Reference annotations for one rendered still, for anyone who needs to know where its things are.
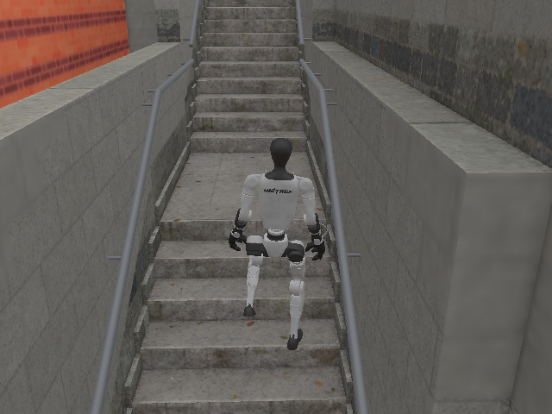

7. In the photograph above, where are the stairs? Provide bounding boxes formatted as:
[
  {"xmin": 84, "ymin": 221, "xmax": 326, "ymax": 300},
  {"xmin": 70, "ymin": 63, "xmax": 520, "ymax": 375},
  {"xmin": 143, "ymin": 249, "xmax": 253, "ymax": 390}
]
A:
[
  {"xmin": 132, "ymin": 220, "xmax": 346, "ymax": 414},
  {"xmin": 190, "ymin": 0, "xmax": 307, "ymax": 153}
]

